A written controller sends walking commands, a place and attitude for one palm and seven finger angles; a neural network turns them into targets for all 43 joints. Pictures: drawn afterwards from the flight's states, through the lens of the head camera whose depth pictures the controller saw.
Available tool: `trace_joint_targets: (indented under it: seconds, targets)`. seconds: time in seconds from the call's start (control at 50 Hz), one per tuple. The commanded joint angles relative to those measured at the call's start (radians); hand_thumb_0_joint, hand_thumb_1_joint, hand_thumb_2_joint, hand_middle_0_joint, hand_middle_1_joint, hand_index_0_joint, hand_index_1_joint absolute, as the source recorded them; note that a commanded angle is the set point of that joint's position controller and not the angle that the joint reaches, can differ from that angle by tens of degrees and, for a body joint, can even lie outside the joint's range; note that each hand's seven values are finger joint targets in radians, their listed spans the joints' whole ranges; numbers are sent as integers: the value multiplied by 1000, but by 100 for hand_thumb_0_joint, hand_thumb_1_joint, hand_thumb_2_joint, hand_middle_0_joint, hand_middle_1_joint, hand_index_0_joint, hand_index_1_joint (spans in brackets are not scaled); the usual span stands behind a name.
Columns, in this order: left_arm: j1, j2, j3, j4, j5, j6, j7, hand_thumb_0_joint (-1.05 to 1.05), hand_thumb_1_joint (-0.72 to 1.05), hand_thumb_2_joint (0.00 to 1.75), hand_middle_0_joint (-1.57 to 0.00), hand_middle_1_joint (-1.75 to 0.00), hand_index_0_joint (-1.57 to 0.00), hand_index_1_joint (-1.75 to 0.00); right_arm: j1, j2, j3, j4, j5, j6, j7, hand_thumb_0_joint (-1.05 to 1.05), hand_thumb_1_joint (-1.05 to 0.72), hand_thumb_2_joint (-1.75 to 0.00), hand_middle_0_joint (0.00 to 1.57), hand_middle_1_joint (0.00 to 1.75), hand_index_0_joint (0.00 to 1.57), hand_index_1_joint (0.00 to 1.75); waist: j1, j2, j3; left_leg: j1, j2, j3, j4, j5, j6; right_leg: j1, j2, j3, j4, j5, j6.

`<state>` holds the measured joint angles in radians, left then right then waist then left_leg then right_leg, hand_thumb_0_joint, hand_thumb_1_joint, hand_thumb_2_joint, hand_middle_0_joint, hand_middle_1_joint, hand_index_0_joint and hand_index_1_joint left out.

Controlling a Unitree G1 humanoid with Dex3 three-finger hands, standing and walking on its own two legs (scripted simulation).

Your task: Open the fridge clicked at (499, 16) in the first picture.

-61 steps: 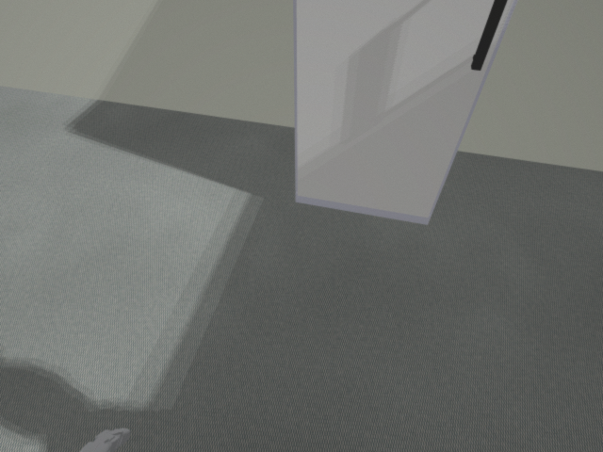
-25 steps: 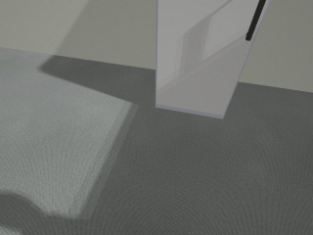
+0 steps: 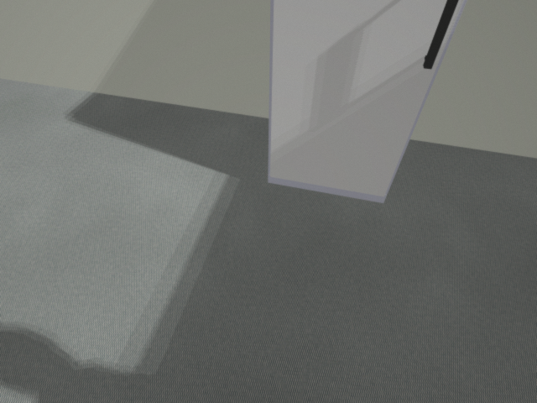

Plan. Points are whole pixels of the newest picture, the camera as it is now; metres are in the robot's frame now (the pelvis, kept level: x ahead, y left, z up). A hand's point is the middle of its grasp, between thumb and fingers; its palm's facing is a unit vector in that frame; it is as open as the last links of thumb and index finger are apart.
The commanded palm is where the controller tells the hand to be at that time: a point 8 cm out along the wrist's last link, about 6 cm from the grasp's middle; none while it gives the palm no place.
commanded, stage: look at it before walking up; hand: right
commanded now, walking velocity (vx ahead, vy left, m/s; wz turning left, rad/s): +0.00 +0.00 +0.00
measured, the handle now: (446, 11) +1.14 -0.47 +0.15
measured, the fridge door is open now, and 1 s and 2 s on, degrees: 0 0 0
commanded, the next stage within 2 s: walk to a spot facing it in 0.42 s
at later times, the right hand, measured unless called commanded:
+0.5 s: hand out of the picture +0.08 -0.25 -0.16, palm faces -0.03 +0.94 -0.34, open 7.4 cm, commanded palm none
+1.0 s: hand out of the picture +0.04 -0.26 -0.20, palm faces +0.18 +0.97 -0.17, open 7.4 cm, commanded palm none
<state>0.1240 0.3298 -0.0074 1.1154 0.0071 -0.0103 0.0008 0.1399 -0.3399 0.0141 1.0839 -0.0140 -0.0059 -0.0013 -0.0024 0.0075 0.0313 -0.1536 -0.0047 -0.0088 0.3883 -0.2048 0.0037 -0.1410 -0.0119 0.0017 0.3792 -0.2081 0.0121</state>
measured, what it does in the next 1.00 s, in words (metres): walks ahead: right foot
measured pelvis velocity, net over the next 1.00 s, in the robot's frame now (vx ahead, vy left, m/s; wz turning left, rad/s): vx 0.09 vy -0.07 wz -0.20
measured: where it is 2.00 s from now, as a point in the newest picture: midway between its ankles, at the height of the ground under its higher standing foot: (320, 350)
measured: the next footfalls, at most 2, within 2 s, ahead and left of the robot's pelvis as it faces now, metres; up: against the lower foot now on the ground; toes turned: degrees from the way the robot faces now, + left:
right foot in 0.88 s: +0.11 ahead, -0.16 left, +0.00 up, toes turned -17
left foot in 1.36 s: +0.44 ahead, -0.01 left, +0.00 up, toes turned -9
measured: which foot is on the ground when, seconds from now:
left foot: down 0.00-0.88, up 0.90-1.00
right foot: down 0.00-0.66, up 0.68-0.86, down 0.88-1.00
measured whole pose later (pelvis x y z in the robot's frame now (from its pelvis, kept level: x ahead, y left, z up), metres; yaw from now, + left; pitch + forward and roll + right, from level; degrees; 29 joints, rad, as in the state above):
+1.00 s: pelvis +0.09 -0.07 -0.01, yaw -11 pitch +0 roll +0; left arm 0.36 0.15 0.02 1.05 0.02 -0.04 0.00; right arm 0.32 -0.24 -0.04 1.08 -0.03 0.02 0.01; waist 0.02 0.07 0.04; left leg -0.43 0.10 0.06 1.12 -0.39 -0.03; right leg -0.25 0.01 -0.11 0.57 -0.32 -0.06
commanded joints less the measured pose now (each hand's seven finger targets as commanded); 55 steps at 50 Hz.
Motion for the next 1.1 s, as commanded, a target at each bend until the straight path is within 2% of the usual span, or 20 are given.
trace_joint_targets:
  seconds: [0.0, 0.46, 0.5, 0.54, 0.56, 0.6, 0.64, 0.66, 0.68, 0.7, 0.74, 0.8, 0.82, 0.84, 0.86, 0.88, 0.9, 0.96, 1.0, 1.08]
  targets:
    - [-48, 209, 42, -60, 1, -23, 12, 0, 90, 90, -20, -30, -20, -30, -38, -205, -47, -63, 3, -24, -12, 0, -90, -90, 20, 30, 20, 30, 4, -10, -61, -2, 122, -113, -68, 116, 29, 16, -106, 88, -62, 112, -38]
    - [-57, 212, 41, -60, -1, -23, 12, 0, 90, 90, -20, -30, -20, -30, -42, -208, -46, -61, 2, -25, -13, 0, -90, -90, 20, 30, 20, 30, 0, 2, -68, 25, 124, -101, -71, 177, 26, 35, -110, 91, -69, 169, -38]
    - [-59, 215, 41, -61, 0, -23, 12, 0, 90, 90, -20, -30, -20, -30, -44, -210, -46, -60, 3, -24, -12, 0, -90, -90, 20, 30, 20, 30, 2, -3, -60, 18, 123, -103, -76, 158, 25, 36, -110, 89, -76, 152, -37]
    - [-2, 97, 12, -39, 7, -5, 5, 0, 90, 90, -20, -30, -20, -30, 26, -98, -25, -35, 3, -5, -16, 0, -90, -90, 20, 30, 20, 30, -2, -7, -72, 31, 123, -80, -60, 11, 5, 8, -94, 80, -48, 57, -26]
    - [24, 85, 11, -39, 10, 4, 2, 0, 90, 90, -20, -30, -20, -30, 52, -93, -27, -34, -1, 4, -15, 0, -90, -90, 20, 30, 20, 30, -9, -1, -51, 27, 121, -84, -60, -125, 5, -41, -82, 82, -26, -46, -29]
    - [27, 80, 18, -60, 17, 16, -3, 0, 90, 90, -20, -30, -20, -30, 87, -119, -44, -44, -7, 14, -7, 0, -90, -90, 20, 30, 20, 30, -25, 51, 41, 8, 153, -139, -107, -361, 28, -202, -40, 73, 37, -247, -34]
    - [30, 62, 25, -99, 16, 20, -4, 0, 90, 90, -20, -30, -20, -30, 155, -165, -70, -60, -10, 13, -7, 0, -90, -90, 20, 30, 20, 30, -51, 196, 63, 47, 297, -284, -220, -510, 101, -341, 2, -17, 266, -271, -22]
    - [9, 68, 35, -126, 14, 19, -7, 0, 90, 90, -20, -30, -20, -30, 187, -169, -77, -65, -11, 5, -12, 0, -90, -90, 20, 30, 20, 30, -63, 210, 75, 57, 368, -347, -257, -508, 151, -394, -21, -17, 401, -301, -23]
    - [0, 67, 43, -140, 12, 10, -13, 0, 90, 90, -20, -30, -20, -30, 189, -160, -83, -71, -13, -10, -14, 0, -90, -90, 20, 30, 20, 30, -56, 170, 78, 76, 401, -337, -253, -417, 180, -433, -52, -4, 480, -293, -26]
    - [0, 55, 46, -150, 10, 5, -21, 0, 90, 90, -20, -30, -20, -30, 175, -151, -85, -81, -16, -21, -14, 0, -90, -90, 20, 30, 20, 30, -43, 121, 87, 76, 401, -276, -231, -316, 184, -435, -70, -6, 506, -278, -24]
    - [34, 14, 47, -162, 6, 0, -33, 0, 90, 90, -20, -30, -20, -30, 148, -138, -89, -95, -19, -33, -12, 0, -90, -90, 20, 30, 20, 30, -15, 111, 64, 47, 374, -133, -170, -184, 154, -359, -87, -34, 416, -262, -18]
    - [178, -26, 50, -129, 8, -7, -35, 0, 90, 90, -20, -30, -20, -30, 137, -116, -95, -96, -12, -29, -8, 0, -90, -90, 20, 30, 20, 30, 44, 92, 44, -112, 301, 40, -55, -182, 80, -80, -31, -146, 205, -103, -18]
    - [279, -2, 61, -100, 10, -11, -30, 0, 90, 90, -20, -30, -20, -30, 146, -92, -92, -95, -8, -24, -4, 0, -90, -90, 20, 30, 20, 30, 80, 6, 6, -193, 251, 109, 87, -188, 47, 79, -17, -146, 137, -99, -22]
    - [405, 78, 86, -68, 20, -19, -20, 0, 90, 90, -20, -30, -20, -30, 143, -24, -80, -120, -1, -19, 5, 0, -90, -90, 20, 30, 20, 30, 129, -250, -14, -351, 145, 191, 415, -231, -9, 180, -171, 152, -19, -314, -87]
    - [505, 156, 103, -60, 23, -29, -7, 0, 90, 90, -20, -30, -20, -30, 69, 30, -64, -185, 0, -21, 12, 0, -90, -90, 20, 30, 20, 30, 150, -378, 16, -563, 40, 164, 689, -422, -46, 191, -382, 542, -205, -388, -191]
    - [477, 134, 97, -52, 16, -26, 3, 0, 90, 90, -20, -30, -20, -30, 12, 23, -68, -200, -9, -24, 6, 0, -90, -90, 20, 30, 20, 30, 135, -212, 42, -605, 85, 45, 813, -371, -16, 122, -411, 600, -234, -435, -237]
    - [408, 92, 88, -71, 12, -31, 10, 0, 90, 90, -20, -30, -20, -30, 12, 34, -73, -183, -11, -29, 10, 0, -90, -90, 20, 30, 20, 30, 101, -142, 58, -621, 121, 13, 860, -264, -11, 74, -376, 550, -227, -422, -235]
    - [298, -6, 65, -80, 9, -64, 18, 0, 90, 90, -20, -30, -20, -30, 105, 53, -73, -115, -19, -28, 24, 0, -90, -90, 20, 30, 20, 30, 25, -86, 57, -500, 159, 16, 776, -103, -34, -32, -267, 303, -217, -170, -193]
    - [318, -24, 65, -60, 5, -76, 22, 0, 90, 90, -20, -30, -20, -30, 129, 80, -68, -101, -20, -23, 23, 0, -90, -90, 20, 30, 20, 30, 20, -78, 22, -475, 148, 40, 715, -63, -52, 15, -222, 211, -197, 11, -195]
    - [367, -45, 72, -23, 1, -82, 27, 0, 90, 90, -20, -30, -20, -30, 56, 99, -67, -126, -16, -23, 18, 0, -90, -90, 20, 30, 20, 30, 34, -63, 42, -534, 152, 58, 583, -20, -69, 116, -227, 161, -191, 180, -217]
